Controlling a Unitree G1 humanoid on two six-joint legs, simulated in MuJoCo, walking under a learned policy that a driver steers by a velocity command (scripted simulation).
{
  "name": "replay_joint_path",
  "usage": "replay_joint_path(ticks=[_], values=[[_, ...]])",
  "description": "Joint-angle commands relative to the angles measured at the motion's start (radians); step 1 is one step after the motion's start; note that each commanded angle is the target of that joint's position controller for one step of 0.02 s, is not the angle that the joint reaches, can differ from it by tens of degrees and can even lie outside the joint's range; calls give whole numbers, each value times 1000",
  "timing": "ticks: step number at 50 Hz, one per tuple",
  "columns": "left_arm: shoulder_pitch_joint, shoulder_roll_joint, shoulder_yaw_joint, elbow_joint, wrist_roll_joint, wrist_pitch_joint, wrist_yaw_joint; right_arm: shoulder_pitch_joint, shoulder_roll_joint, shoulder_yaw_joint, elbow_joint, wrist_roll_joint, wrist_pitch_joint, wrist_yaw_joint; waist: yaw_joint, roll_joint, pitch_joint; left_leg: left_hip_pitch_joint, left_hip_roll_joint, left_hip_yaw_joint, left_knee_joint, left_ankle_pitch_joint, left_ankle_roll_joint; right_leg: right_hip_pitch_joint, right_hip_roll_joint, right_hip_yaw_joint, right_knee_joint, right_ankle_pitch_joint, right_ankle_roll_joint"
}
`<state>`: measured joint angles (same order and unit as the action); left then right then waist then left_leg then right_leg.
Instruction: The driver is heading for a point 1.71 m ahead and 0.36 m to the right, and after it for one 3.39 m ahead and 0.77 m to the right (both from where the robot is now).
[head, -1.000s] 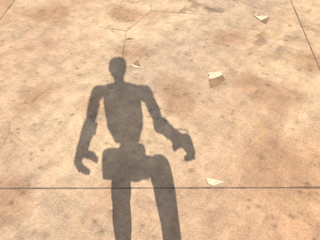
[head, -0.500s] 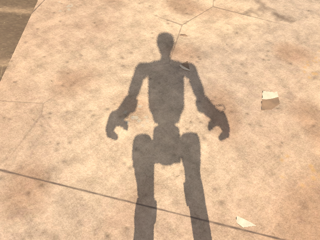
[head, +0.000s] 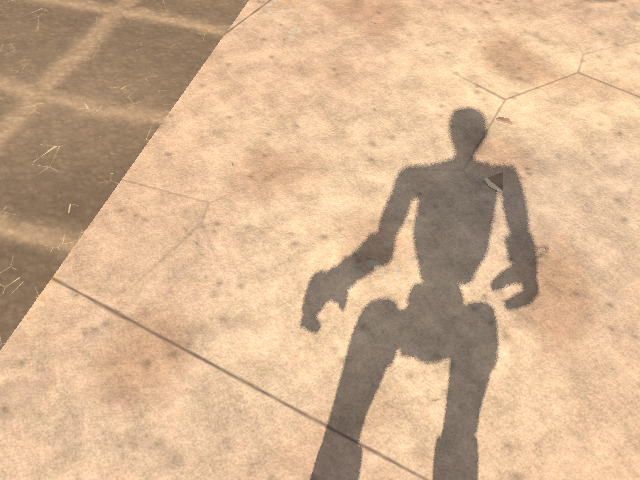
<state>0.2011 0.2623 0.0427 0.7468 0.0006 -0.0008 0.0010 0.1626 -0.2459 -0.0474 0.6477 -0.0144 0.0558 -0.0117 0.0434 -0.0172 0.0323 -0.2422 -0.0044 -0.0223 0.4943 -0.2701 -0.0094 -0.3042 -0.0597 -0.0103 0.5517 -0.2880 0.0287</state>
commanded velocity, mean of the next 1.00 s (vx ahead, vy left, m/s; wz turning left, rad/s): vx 0.23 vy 0.00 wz -0.30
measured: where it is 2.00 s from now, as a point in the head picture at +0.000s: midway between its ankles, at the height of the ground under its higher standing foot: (423, 417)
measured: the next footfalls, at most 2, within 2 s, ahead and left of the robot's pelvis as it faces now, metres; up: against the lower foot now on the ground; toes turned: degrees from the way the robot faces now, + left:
right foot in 0.34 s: +0.00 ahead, -0.12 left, +0.00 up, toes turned -13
left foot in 0.90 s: +0.31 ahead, +0.00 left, +0.00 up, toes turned -23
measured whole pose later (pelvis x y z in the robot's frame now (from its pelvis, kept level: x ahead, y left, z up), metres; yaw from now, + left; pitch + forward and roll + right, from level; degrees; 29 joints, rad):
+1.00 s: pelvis +0.21 -0.06 +0.00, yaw -20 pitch +2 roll +1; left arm 0.35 0.30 0.04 0.73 -0.01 -0.06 0.01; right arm 0.18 -0.29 -0.06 0.76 0.02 -0.10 0.04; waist 0.01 -0.03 0.01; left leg -0.32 -0.08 -0.01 0.47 -0.19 0.06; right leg -0.31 0.02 0.08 1.09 -0.40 -0.02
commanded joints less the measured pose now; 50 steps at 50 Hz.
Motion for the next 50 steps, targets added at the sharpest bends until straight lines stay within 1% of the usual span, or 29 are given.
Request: replay_joint_path(ticks=[1,3,4,5,6,8,11,14,16,17,18,19,20,21,22,23,25,28,35,40,42,43,44,45,46,47,48,49,50], values=[[-24,126,20,-69,1,-22,-2,-36,-149,-40,-69,-22,-22,-5,-20,196,-95,65,254,-191,-156,229,196,-34,1,19,50,-124,22],[-53,143,36,-65,-5,-5,15,-30,-173,-52,-54,-15,-36,-13,-41,217,-50,73,219,-157,-157,172,163,-93,32,-4,105,-55,24],[-36,150,41,-68,-1,6,19,-30,-178,-55,-49,-6,-43,-17,-46,245,-39,71,254,-173,-153,242,182,-114,26,8,173,-110,26],[-29,145,44,-71,-6,13,18,-9,-172,-54,-44,-6,-47,-23,-56,248,-40,83,293,-190,-145,359,214,-152,25,18,291,-214,26],[-17,140,49,-74,-16,19,15,8,-170,-56,-38,-3,-48,-28,-63,227,-45,109,329,-200,-139,449,246,-200,21,30,397,-283,27],[-4,118,51,-76,-23,32,13,-10,-162,-58,-31,6,-49,-32,-54,169,-50,138,342,-170,-130,503,257,-245,4,40,454,-289,32],[-10,91,43,-90,-21,43,3,-73,-169,-65,-32,11,-40,-31,-47,158,-71,118,317,-86,-113,521,236,-163,-2,0,344,-212,33],[9,107,49,-109,-25,47,-18,-78,-187,-72,-18,24,-30,-31,-40,168,-104,131,318,-46,-63,510,209,-71,20,-46,180,-110,7],[74,115,59,-95,-19,46,-23,-77,-181,-72,-1,43,-27,-31,-4,136,-113,71,281,17,38,376,138,66,66,-79,-31,73,-40],[105,161,75,-91,-10,44,-12,-16,-145,-66,21,32,-28,-25,-16,-4,-114,-54,214,101,187,103,58,183,32,33,-124,219,-88],[154,302,107,-108,-20,35,7,-45,-71,-39,-31,-26,-33,-18,-29,-331,-102,-390,50,175,524,-390,-55,332,-238,462,-180,368,-248],[210,295,98,-121,13,4,-11,-145,-114,-49,-63,-2,-52,-17,58,-249,-154,-502,-9,-19,671,-435,-41,307,-327,676,-287,73,-401],[184,251,85,-118,16,-21,-17,-175,-154,-62,-63,31,-66,-9,44,-153,-88,-563,29,-62,698,-338,-11,296,-296,640,-332,-192,-371],[143,216,76,-116,-1,-32,-10,-175,-175,-71,-50,38,-77,-5,20,-105,-28,-586,56,-66,663,-227,14,267,-255,589,-348,-339,-314],[111,195,65,-124,-13,-33,0,-162,-181,-76,-28,29,-85,-6,5,-83,-2,-585,71,-66,621,-141,16,255,-224,546,-358,-348,-276],[95,189,58,-129,-15,-33,11,-148,-177,-77,-19,18,-94,-5,-10,-95,4,-549,74,-68,576,-63,10,236,-190,503,-373,-312,-255],[116,181,54,-135,-4,-40,22,-132,-156,-75,-1,16,-114,4,-15,-92,-11,-508,54,-52,516,60,-4,246,-150,440,-392,-192,-241],[158,184,57,-124,-9,-54,28,-145,-134,-69,12,13,-132,7,-7,-76,-16,-490,35,-50,369,159,-31,270,-125,381,-389,-49,-239],[202,205,68,-91,-24,-46,30,-230,-118,-49,0,28,-159,29,33,-118,21,-387,14,-51,88,231,-70,210,-114,368,-359,-13,-245],[236,195,62,-58,-18,-46,17,-260,-131,-34,-10,35,-178,52,64,-131,46,-325,25,2,15,194,-7,259,-159,353,-327,108,-238],[232,202,64,-49,-19,-39,16,-218,-151,-39,-4,38,-182,54,37,-146,37,-273,11,34,-11,143,39,304,-174,333,-285,291,-224],[214,203,62,-50,-19,-36,18,-151,-165,-47,15,36,-182,50,-5,-139,-2,-176,-17,60,-45,153,68,309,-152,293,-211,476,-205],[209,187,56,-52,-13,-35,21,-29,-195,-63,52,33,-182,46,-61,-109,-90,-4,-29,55,-52,176,104,290,-104,233,-61,651,-180],[191,156,39,-72,2,-36,26,153,-243,-75,81,26,-181,44,-143,-22,-237,268,105,-132,-37,144,183,146,-54,177,208,574,-139],[248,96,21,-107,2,-53,26,259,-338,-98,107,20,-174,51,-117,274,-316,563,316,-594,-129,-28,337,-242,123,89,570,45,-42],[207,144,25,-117,-5,-76,24,247,-249,-71,117,50,-175,61,-126,256,-267,572,344,-767,-238,-179,346,-414,115,156,685,-233,-40],[128,184,36,-127,-30,-93,13,183,-206,-57,104,48,-169,56,-120,183,-122,469,322,-642,-245,-179,312,-490,58,156,715,-164,-50],[71,173,29,-133,-27,-109,7,149,-189,-51,86,32,-159,50,-115,98,-73,375,276,-536,-251,-95,292,-475,23,134,688,-97,-57],[34,165,30,-141,-6,-119,2,124,-169,-44,78,26,-150,46,-98,51,-23,292,237,-467,-269,2,282,-464,-1,119,615,-46,-49]])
